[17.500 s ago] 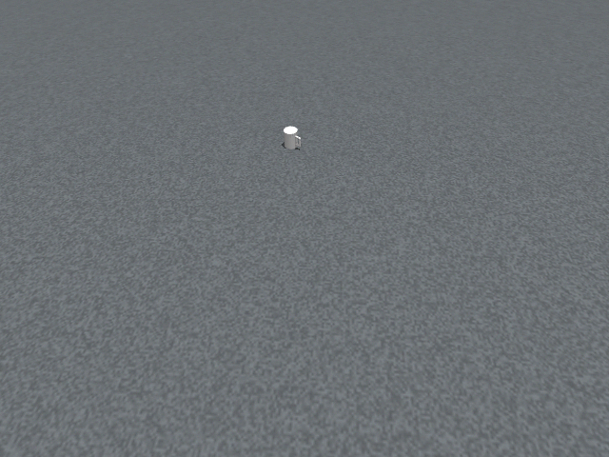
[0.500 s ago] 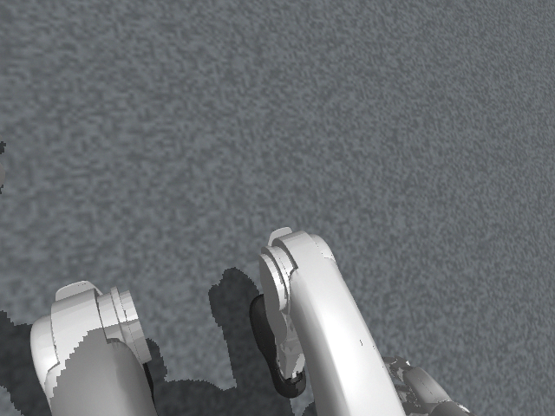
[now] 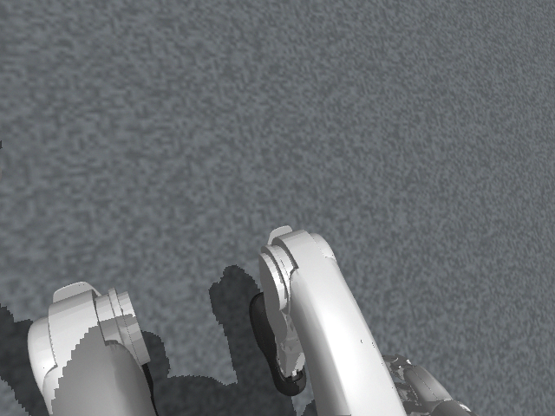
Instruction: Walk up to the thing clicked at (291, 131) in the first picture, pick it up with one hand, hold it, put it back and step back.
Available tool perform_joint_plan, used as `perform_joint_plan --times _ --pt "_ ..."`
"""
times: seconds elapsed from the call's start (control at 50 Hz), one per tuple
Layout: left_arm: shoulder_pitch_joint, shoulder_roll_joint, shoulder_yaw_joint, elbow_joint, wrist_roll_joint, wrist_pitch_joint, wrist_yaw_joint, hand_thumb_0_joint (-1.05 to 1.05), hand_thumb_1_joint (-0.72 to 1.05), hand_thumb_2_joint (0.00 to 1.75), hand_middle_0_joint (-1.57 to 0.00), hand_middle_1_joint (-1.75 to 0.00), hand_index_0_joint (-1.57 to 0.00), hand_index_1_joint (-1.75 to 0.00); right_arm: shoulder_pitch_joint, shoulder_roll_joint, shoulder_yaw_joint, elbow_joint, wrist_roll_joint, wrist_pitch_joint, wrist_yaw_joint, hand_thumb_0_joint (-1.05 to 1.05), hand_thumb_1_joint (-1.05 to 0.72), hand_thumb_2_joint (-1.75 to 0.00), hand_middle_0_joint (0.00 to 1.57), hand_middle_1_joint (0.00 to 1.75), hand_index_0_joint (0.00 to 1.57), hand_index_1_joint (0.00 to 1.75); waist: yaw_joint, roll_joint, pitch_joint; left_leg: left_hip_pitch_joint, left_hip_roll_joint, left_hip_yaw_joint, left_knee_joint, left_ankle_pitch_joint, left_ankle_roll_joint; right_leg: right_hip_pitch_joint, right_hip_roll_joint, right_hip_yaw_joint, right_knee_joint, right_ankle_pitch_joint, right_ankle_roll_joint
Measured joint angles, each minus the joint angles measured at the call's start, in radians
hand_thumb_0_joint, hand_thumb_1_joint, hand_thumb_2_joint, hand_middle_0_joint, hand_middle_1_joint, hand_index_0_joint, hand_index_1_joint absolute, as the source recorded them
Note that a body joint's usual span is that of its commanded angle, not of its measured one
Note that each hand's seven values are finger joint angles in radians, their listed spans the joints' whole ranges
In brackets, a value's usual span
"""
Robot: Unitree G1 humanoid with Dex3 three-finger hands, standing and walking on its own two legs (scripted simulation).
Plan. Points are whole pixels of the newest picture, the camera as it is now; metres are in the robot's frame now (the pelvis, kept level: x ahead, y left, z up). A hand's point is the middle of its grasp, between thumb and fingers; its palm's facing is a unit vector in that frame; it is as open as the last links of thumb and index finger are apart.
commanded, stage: rise first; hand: left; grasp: from above
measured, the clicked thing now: out of the picture +0.53 +0.34 -0.27
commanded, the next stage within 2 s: approach in 0.42 s
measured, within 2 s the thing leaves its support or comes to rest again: neither
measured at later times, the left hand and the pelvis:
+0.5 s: hand out of the picture +0.47 +0.39 -0.15, palm faces -0.43 -0.10 -0.90, open 14.3 cm; pelvis +0.00 +0.00 +0.00, yaw +0 degrees
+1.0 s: hand out of the picture +0.53 +0.34 -0.14, palm faces -0.36 -0.08 -0.93, open 14.2 cm; pelvis +0.00 +0.00 +0.00, yaw -1 degrees
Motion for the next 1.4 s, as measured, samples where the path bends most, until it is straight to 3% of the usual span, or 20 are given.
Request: perform_joint_plan --times 0.2,0.42,0.66,0.8,0.94,1.02,1.12,1.2,1.26,1.32,1.4 --pt "0.013 -0.011 -0.004 0.000 -0.022 0.010 -0.012 0.00 -0.58 1.03 -0.08 -1.03 -0.07 -1.04 -0.005 0.004 0.001 -0.002 0.002 0.001 0.001 0.00 -0.91 -0.90 0.20 0.30 0.20 0.30 0.000 0.003 0.003 0.011 0.005 0.000 -0.006 -0.006 -0.002 0.006 0.003 0.001 -0.007 0.000 0.009" --pt "0.014 -0.002 0.014 -0.011 -0.010 -0.006 -0.005 0.00 -0.58 1.03 -0.08 -1.02 -0.07 -1.03 -0.005 -0.001 0.003 -0.003 0.001 0.003 -0.002 0.00 -0.91 -0.90 0.20 0.30 0.20 0.30 0.003 -0.005 0.010 0.009 0.001 -0.004 -0.002 0.001 -0.004 0.005 0.001 -0.003 -0.002 0.005 0.002" --pt "-0.015 -0.003 -0.037 0.013 -0.014 0.002 -0.009 0.00 -0.58 1.03 -0.08 -1.03 -0.07 -1.04 -0.003 0.006 0.004 0.006 -0.001 -0.001 -0.002 0.00 -0.91 -0.90 0.20 0.30 0.20 0.30 -0.001 -0.008 -0.001 0.005 0.004 0.002 -0.002 -0.005 0.002 0.002 0.002 0.002 -0.003 0.000 0.006" --pt "-0.078 -0.032 -0.086 0.027 -0.001 0.010 0.022 0.00 -0.56 1.01 -0.08 -1.06 -0.08 -1.06 -0.001 0.014 0.016 0.007 -0.004 -0.014 -0.007 0.00 -0.91 -0.89 0.20 0.30 0.20 0.30 -0.029 -0.020 -0.001 0.000 0.001 0.001 -0.003 -0.004 -0.001 -0.002 -0.001 0.000 -0.004 -0.001 -0.001" --pt "-0.119 -0.034 -0.047 0.064 0.032 0.068 0.069 0.00 -0.56 1.01 -0.08 -1.06 -0.08 -1.06 0.014 0.007 0.030 -0.023 -0.004 -0.011 -0.006 0.00 -0.91 -0.90 0.20 0.30 0.20 0.30 -0.076 0.001 -0.002 -0.013 0.006 -0.002 -0.004 -0.004 0.000 -0.017 0.003 -0.002 -0.009 0.006 0.000" --pt "-0.098 -0.035 -0.025 0.057 0.007 0.120 0.058 0.00 -0.57 1.02 -0.08 -1.05 -0.08 -1.05 0.028 0.000 0.037 -0.035 0.008 0.004 -0.005 0.00 -0.91 -0.90 0.20 0.30 0.20 0.30 -0.080 0.023 -0.004 -0.007 0.013 0.004 -0.012 -0.006 0.001 -0.019 0.007 0.004 -0.013 0.009 0.009" --pt "-0.064 -0.021 -0.039 0.081 -0.058 0.153 -0.007 0.00 -0.57 1.01 -0.08 -1.04 -0.08 -1.04 0.024 -0.004 0.045 -0.035 0.021 0.015 -0.008 0.00 -0.91 -0.89 0.20 0.30 0.20 0.30 -0.065 0.036 0.009 0.009 0.020 0.011 -0.024 -0.001 0.004 -0.012 0.012 0.010 -0.022 0.019 0.018" --pt "-0.043 -0.006 -0.056 0.081 -0.087 0.120 -0.070 0.00 -0.57 1.00 -0.08 -1.04 -0.08 -1.04 0.015 -0.013 0.052 -0.031 0.015 0.011 -0.017 0.00 -0.91 -0.89 0.20 0.30 0.20 0.30 -0.047 0.023 0.038 0.015 0.018 0.011 -0.023 0.006 0.003 -0.006 0.010 0.010 -0.019 0.024 0.015" --pt "-0.045 0.006 -0.059 0.063 -0.090 0.059 -0.081 0.00 -0.57 1.00 -0.09 -1.05 -0.09 -1.04 0.006 -0.017 0.056 -0.022 0.002 0.006 -0.023 0.00 -0.91 -0.89 0.20 0.30 0.20 0.30 -0.034 -0.003 0.063 0.017 0.012 0.003 -0.013 0.008 -0.004 0.000 0.008 0.004 -0.010 0.023 0.015" --pt "-0.045 0.015 -0.052 0.037 -0.065 -0.006 -0.055 0.00 -0.56 0.99 -0.09 -1.05 -0.09 -1.05 -0.003 -0.021 0.059 -0.015 -0.012 0.005 -0.028 0.00 -0.91 -0.90 0.20 0.30 0.20 0.30 -0.024 -0.030 0.079 0.017 0.004 -0.012 0.002 0.005 -0.011 0.006 0.006 -0.007 -0.001 0.018 0.010" --pt "-0.056 0.021 -0.045 0.049 -0.014 -0.049 0.017 0.00 -0.57 1.00 -0.09 -1.04 -0.09 -1.04 -0.021 -0.022 0.061 -0.005 -0.029 0.004 -0.026 0.00 -0.91 -0.90 0.20 0.30 0.20 0.30 -0.028 -0.057 0.079 0.014 -0.001 -0.027 0.020 -0.006 -0.015 0.010 0.006 -0.019 0.009 0.007 0.005"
